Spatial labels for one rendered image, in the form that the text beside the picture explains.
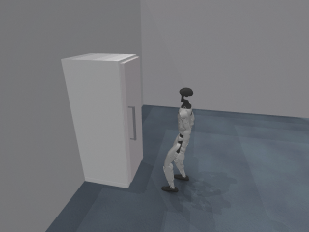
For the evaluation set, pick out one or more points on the robot left hand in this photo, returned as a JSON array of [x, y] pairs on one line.
[[180, 156]]

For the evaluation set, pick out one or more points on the right robot thigh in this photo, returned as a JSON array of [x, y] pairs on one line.
[[175, 142]]

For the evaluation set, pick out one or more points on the left robot upper arm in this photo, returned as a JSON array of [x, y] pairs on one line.
[[185, 121]]

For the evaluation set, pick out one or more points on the left robot forearm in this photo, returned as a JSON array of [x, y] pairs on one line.
[[186, 137]]

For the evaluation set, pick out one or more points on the right robot upper arm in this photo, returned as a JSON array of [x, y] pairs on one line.
[[192, 116]]

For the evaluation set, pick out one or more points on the robot left foot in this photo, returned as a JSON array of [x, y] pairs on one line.
[[169, 189]]

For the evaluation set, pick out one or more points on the fridge door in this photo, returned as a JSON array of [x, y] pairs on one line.
[[131, 96]]

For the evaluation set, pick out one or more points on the handle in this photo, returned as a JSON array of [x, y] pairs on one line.
[[134, 123]]

